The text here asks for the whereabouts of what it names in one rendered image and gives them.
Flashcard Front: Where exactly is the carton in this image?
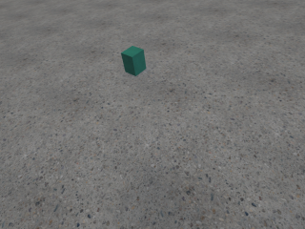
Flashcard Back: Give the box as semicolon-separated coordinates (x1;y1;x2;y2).
121;46;147;76

